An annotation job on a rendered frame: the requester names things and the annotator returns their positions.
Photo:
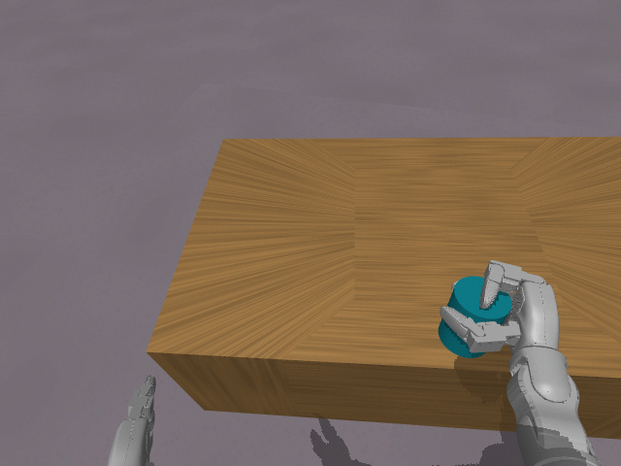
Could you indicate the left robot hand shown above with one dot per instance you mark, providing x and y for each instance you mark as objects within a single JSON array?
[{"x": 133, "y": 437}]

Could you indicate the right robot hand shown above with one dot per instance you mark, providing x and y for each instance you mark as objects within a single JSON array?
[{"x": 532, "y": 321}]

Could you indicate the right robot arm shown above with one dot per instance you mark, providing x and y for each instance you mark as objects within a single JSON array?
[{"x": 545, "y": 400}]

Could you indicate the can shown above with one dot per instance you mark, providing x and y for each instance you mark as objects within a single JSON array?
[{"x": 465, "y": 299}]

